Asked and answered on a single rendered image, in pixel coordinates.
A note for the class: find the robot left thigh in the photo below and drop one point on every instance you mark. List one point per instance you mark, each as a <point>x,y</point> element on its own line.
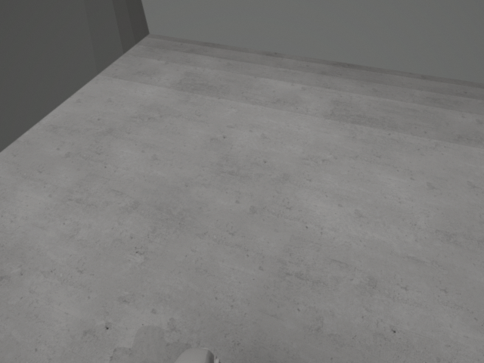
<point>197,355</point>

